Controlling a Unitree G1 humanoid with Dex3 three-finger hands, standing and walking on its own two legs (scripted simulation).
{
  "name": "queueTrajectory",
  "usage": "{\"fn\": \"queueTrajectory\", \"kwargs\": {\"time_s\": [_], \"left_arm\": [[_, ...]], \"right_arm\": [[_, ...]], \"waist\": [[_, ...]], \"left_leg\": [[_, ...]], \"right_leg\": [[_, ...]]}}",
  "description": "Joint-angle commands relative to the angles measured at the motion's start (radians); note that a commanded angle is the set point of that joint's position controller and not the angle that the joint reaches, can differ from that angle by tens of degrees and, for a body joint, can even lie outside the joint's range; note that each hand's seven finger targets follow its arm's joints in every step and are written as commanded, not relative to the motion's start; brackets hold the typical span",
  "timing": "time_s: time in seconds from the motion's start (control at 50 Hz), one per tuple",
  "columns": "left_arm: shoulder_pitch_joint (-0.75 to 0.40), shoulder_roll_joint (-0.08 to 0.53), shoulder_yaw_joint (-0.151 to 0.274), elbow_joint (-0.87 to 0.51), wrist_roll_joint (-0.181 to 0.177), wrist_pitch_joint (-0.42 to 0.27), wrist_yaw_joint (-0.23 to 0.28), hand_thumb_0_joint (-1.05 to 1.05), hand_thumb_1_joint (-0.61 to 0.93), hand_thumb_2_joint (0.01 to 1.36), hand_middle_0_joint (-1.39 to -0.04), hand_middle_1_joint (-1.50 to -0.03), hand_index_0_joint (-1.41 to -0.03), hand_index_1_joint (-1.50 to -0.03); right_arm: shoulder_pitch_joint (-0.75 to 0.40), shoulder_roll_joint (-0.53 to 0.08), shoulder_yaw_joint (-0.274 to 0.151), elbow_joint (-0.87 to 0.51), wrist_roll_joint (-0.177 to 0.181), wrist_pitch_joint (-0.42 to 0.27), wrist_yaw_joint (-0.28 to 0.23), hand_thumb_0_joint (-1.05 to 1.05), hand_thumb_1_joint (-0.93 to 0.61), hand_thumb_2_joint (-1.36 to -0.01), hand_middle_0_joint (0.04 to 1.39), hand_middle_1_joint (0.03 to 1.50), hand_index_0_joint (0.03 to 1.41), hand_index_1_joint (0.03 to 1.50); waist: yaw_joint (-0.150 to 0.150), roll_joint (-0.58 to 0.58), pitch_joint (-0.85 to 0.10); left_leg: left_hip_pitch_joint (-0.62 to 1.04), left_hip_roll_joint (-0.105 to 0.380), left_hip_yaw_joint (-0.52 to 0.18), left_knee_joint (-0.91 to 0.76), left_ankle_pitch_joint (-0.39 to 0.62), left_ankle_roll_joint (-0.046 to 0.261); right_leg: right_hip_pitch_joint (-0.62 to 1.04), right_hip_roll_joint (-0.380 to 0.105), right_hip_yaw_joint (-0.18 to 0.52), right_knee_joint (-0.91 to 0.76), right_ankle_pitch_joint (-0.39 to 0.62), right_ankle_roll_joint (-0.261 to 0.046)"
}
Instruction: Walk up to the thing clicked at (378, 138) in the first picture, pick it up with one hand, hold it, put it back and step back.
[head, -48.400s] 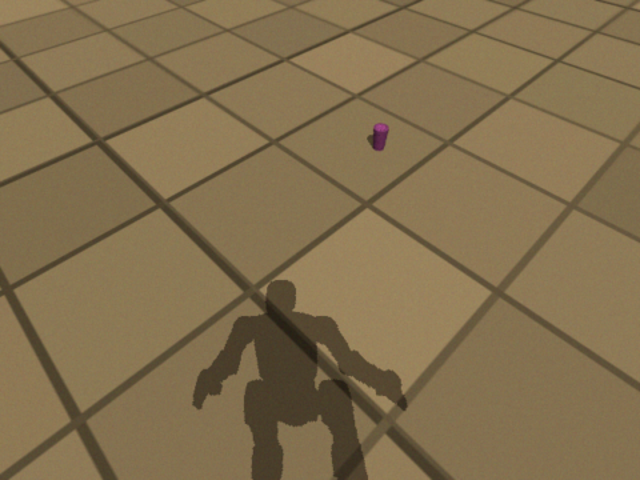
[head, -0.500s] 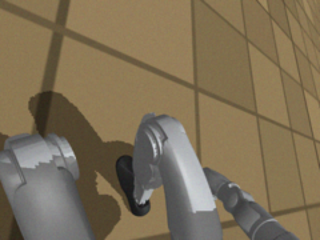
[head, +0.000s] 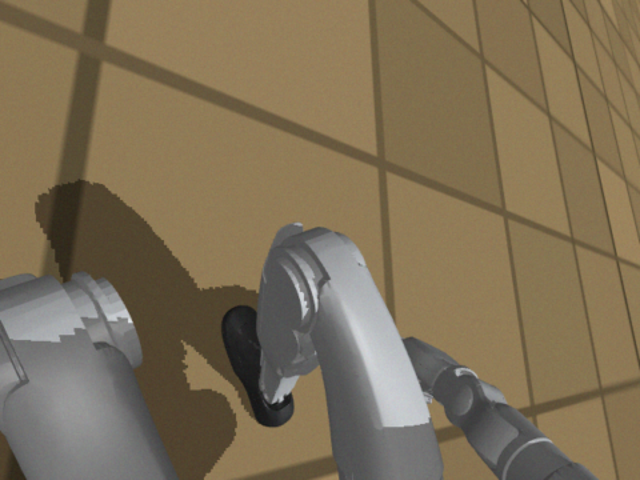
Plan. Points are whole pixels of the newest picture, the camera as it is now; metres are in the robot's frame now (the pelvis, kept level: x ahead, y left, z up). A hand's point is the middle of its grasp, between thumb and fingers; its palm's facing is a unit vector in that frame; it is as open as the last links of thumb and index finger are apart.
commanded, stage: close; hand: left
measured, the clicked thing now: out of the picture +0.44 +0.37 -0.22
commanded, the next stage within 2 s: settle in 0.24 s
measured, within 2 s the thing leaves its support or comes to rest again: leaves its support in 0.72 s
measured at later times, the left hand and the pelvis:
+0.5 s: hand out of the picture +0.44 +0.37 -0.17, palm faces +0.62 -0.78 +0.00, open 7.1 cm; pelvis +0.00 +0.00 +0.01, yaw +0 degrees
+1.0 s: hand out of the picture +0.43 +0.41 -0.10, palm faces +0.60 -0.80 +0.00, open 6.0 cm; pelvis +0.00 +0.00 +0.01, yaw +2 degrees
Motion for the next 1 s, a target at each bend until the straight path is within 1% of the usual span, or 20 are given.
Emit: {"fn": "queueTrajectory", "kwargs": {"time_s": [0.0, 0.02, 0.08, 0.12, 0.2, 0.26, 0.38, 0.5, 0.56, 0.62, 0.68, 0.74, 0.8, 0.84, 0.86, 0.88, 0.92, 0.94, 0.96, 0.98], "left_arm": [[-0.189, 0.231, -0.013, -0.143, 0.009, -0.071, -0.008, 0.0, 0.154, 0.623, -0.542, -0.565, -0.549, -0.562], [-0.194, 0.225, -0.015, -0.139, 0.011, -0.072, -0.01, 0.0, 0.185, 0.651, -0.577, -0.602, -0.588, -0.594], [-0.197, 0.229, -0.016, -0.14, 0.006, -0.071, -0.011, 0.0, 0.323, 0.73, -0.649, -0.672, -0.657, -0.665], [-0.197, 0.22, -0.01, -0.136, -0.004, -0.069, -0.012, 0.0, 0.341, 0.756, -0.703, -0.713, -0.711, -0.707], [-0.202, 0.236, -0.014, -0.121, 0.008, -0.064, -0.007, 0.0, 0.465, 0.868, -0.834, -0.841, -0.843, -0.832], [-0.212, 0.237, -0.009, -0.126, 0.01, -0.065, -0.003, 0.0, 0.408, 1.001, -0.956, -1.006, -0.971, -0.999], [-0.219, 0.25, -0.01, -0.125, 0.014, -0.063, -0.001, 0.0, 0.49, 1.213, -1.103, -1.226, -1.111, -1.233], [-0.226, 0.259, -0.004, -0.156, 0.007, -0.063, -0.021, 0.0, 0.498, 1.279, -1.185, -1.319, -1.198, -1.322], [-0.248, 0.286, 0.002, -0.197, 0.004, -0.061, -0.038, 0.0, 0.487, 1.311, -1.235, -1.37, -1.252, -1.371], [-0.268, 0.308, 0.027, -0.256, -0.003, -0.048, -0.039, 0.0, 0.424, 1.324, -1.25, -1.401, -1.27, -1.401], [-0.308, 0.314, 0.034, -0.331, 0.003, -0.036, -0.042, 0.0, 0.446, 1.337, -1.27, -1.422, -1.294, -1.418], [-0.318, 0.327, 0.036, -0.406, 0.02, -0.012, -0.053, 0.0, 0.424, 1.337, -1.289, -1.436, -1.314, -1.431], [-0.318, 0.292, 0.034, -0.462, 0.011, 0.028, -0.067, 0.0, 0.415, 1.31, -1.272, -1.407, -1.298, -1.401], [-0.306, 0.238, 0.007, -0.488, 0.009, 0.065, -0.083, 0.0, 0.385, 1.315, -1.287, -1.427, -1.315, -1.42], [-0.297, 0.239, 0.013, -0.502, 0.009, 0.084, -0.09, 0.0, 0.394, 1.326, -1.303, -1.44, -1.331, -1.433], [-0.308, 0.218, -0.01, -0.52, 0.012, 0.099, -0.097, 0.0, 0.392, 1.336, -1.317, -1.453, -1.345, -1.447], [-0.291, 0.199, -0.005, -0.562, 0.0, 0.135, -0.109, 0.0, 0.364, 1.323, -1.312, -1.451, -1.342, -1.442], [-0.31, 0.175, -0.026, -0.582, 0.0, 0.151, -0.115, 0.0, 0.351, 1.316, -1.309, -1.449, -1.342, -1.438], [-0.284, 0.151, -0.019, -0.59, -0.009, 0.169, -0.12, 0.0, 0.367, 1.31, -1.305, -1.443, -1.34, -1.43], [-0.293, 0.127, -0.036, -0.6, -0.017, 0.185, -0.13, 0.0, 0.36, 1.304, -1.311, -1.451, -1.35, -1.435]], "right_arm": [[0.012, -0.371, -0.13, -0.007, -0.007, 0.011, -0.026, 0.0, -0.862, -0.891, 0.2, 0.299, 0.2, 0.299], [0.019, -0.373, -0.13, -0.007, -0.009, 0.012, -0.026, 0.0, -0.863, -0.891, 0.2, 0.299, 0.2, 0.299], [0.016, -0.371, -0.129, -0.007, -0.006, 0.011, -0.026, 0.0, -0.857, -0.89, 0.2, 0.299, 0.2, 0.299], [0.025, -0.368, -0.127, -0.006, -0.007, 0.01, -0.026, 0.0, -0.855, -0.889, 0.2, 0.299, 0.199, 0.299], [0.019, -0.374, -0.129, -0.006, -0.005, 0.015, -0.03, 0.0, -0.852, -0.887, 0.2, 0.299, 0.199, 0.299], [0.014, -0.368, -0.126, -0.01, -0.009, 0.018, -0.03, 0.0, -0.865, -0.891, 0.2, 0.299, 0.199, 0.299], [0.019, -0.37, -0.124, -0.006, -0.012, 0.023, -0.031, 0.0, -0.878, -0.9, 0.2, 0.3, 0.2, 0.3], [0.029, -0.372, -0.121, -0.006, -0.009, 0.024, -0.034, 0.0, -0.882, -0.9, 0.201, 0.3, 0.2, 0.3], [0.035, -0.373, -0.124, -0.001, -0.005, 0.025, -0.035, 0.0, -0.879, -0.899, 0.2, 0.3, 0.2, 0.3], [0.046, -0.368, -0.131, -0.002, -0.003, 0.022, -0.034, 0.0, -0.883, -0.9, 0.2, 0.3, 0.2, 0.3], [0.066, -0.375, -0.149, 0.006, -0.002, 0.019, -0.032, 0.0, -0.88, -0.899, 0.2, 0.3, 0.2, 0.3], [0.077, -0.368, -0.17, 0.011, 0.005, 0.02, -0.028, 0.0, -0.88, -0.898, 0.2, 0.3, 0.2, 0.3], [0.104, -0.356, -0.194, 0.016, 0.016, 0.016, -0.026, 0.0, -0.875, -0.896, 0.2, 0.3, 0.2, 0.3], [0.11, -0.35, -0.22, 0.008, 0.032, 0.013, -0.023, 0.0, -0.881, -0.897, 0.2, 0.3, 0.2, 0.3], [0.126, -0.353, -0.233, 0.01, 0.039, 0.013, -0.024, 0.0, -0.878, -0.896, 0.2, 0.3, 0.2, 0.3], [0.136, -0.35, -0.245, 0.017, 0.047, 0.013, -0.022, 0.0, -0.88, -0.896, 0.2, 0.3, 0.2, 0.3], [0.159, -0.338, -0.269, 0.017, 0.067, 0.009, -0.021, 0.0, -0.878, -0.895, 0.2, 0.3, 0.2, 0.3], [0.175, -0.333, -0.278, 0.016, 0.073, 0.01, -0.02, 0.0, -0.877, -0.894, 0.2, 0.3, 0.2, 0.3], [0.188, -0.33, -0.292, 0.015, 0.083, 0.007, -0.019, 0.0, -0.874, -0.892, 0.2, 0.3, 0.2, 0.3], [0.196, -0.324, -0.299, 0.016, 0.094, 0.006, -0.02, 0.0, -0.875, -0.892, 0.2, 0.3, 0.2, 0.3]], "waist": [[-0.113, 0.632, -0.506], [-0.122, 0.631, -0.512], [-0.115, 0.624, -0.521], [-0.117, 0.611, -0.551], [-0.117, 0.64, -0.512], [-0.117, 0.633, -0.53], [-0.121, 0.653, -0.542], [-0.123, 0.675, -0.551], [-0.123, 0.692, -0.562], [-0.105, 0.694, -0.589], [-0.105, 0.742, -0.613], [-0.086, 0.78, -0.642], [-0.07, 0.78, -0.686], [-0.061, 0.78, -0.692], [-0.052, 0.796, -0.7], [-0.053, 0.807, -0.696], [-0.028, 0.789, -0.724], [-0.038, 0.796, -0.735], [-0.022, 0.782, -0.736], [-0.026, 0.769, -0.736]], "left_leg": [[0.388, 0.088, 0.079, -0.378, 0.124, -0.038], [0.396, 0.089, 0.072, -0.382, 0.129, -0.04], [0.394, 0.088, 0.072, -0.378, 0.133, -0.038], [0.409, 0.088, 0.078, -0.366, 0.172, -0.036], [0.418, 0.092, 0.066, -0.391, 0.162, -0.043], [0.417, 0.09, 0.072, -0.386, 0.166, -0.041], [0.433, 0.092, 0.073, -0.386, 0.18, -0.044], [0.46, 0.096, 0.074, -0.382, 0.238, -0.047], [0.449, 0.093, 0.081, -0.379, 0.22, -0.044], [0.444, 0.089, 0.097, -0.375, 0.206, -0.039], [0.493, 0.091, 0.091, -0.392, 0.226, -0.049], [0.51, 0.086, 0.101, -0.403, 0.229, -0.053], [0.507, 0.078, 0.124, -0.401, 0.256, -0.05], [0.51, 0.074, 0.127, -0.421, 0.226, -0.05], [0.523, 0.075, 0.127, -0.437, 0.221, -0.053], [0.509, 0.071, 0.13, -0.446, 0.199, -0.052], [0.5, 0.065, 0.139, -0.455, 0.187, -0.048], [0.496, 0.062, 0.144, -0.459, 0.183, -0.046], [0.489, 0.059, 0.147, -0.464, 0.184, -0.044], [0.473, 0.055, 0.15, -0.467, 0.173, -0.041]], "right_leg": [[0.203, 0.012, -0.135, -0.131, 0.131, -0.073], [0.212, 0.011, -0.141, -0.129, 0.138, -0.07], [0.212, 0.011, -0.139, -0.129, 0.14, -0.071], [0.24, 0.013, -0.135, -0.135, 0.172, -0.069], [0.208, 0.008, -0.14, -0.126, 0.157, -0.074], [0.221, 0.008, -0.137, -0.134, 0.16, -0.072], [0.227, 0.008, -0.138, -0.135, 0.167, -0.073], [0.246, 0.004, -0.137, -0.127, 0.211, -0.072], [0.251, 0.004, -0.132, -0.131, 0.2, -0.073], [0.257, 0.004, -0.124, -0.141, 0.188, -0.076], [0.244, -0.002, -0.125, -0.13, 0.197, -0.077], [0.227, -0.008, -0.112, -0.126, 0.195, -0.082], [0.246, -0.011, -0.096, -0.138, 0.217, -0.084], [0.207, -0.016, -0.093, -0.143, 0.189, -0.089], [0.194, -0.019, -0.092, -0.142, 0.182, -0.091], [0.179, -0.023, -0.09, -0.14, 0.171, -0.092], [0.17, -0.026, -0.081, -0.148, 0.163, -0.094], [0.172, -0.028, -0.078, -0.152, 0.163, -0.095], [0.161, -0.031, -0.073, -0.152, 0.162, -0.097], [0.155, -0.032, -0.071, -0.157, 0.157, -0.097]]}}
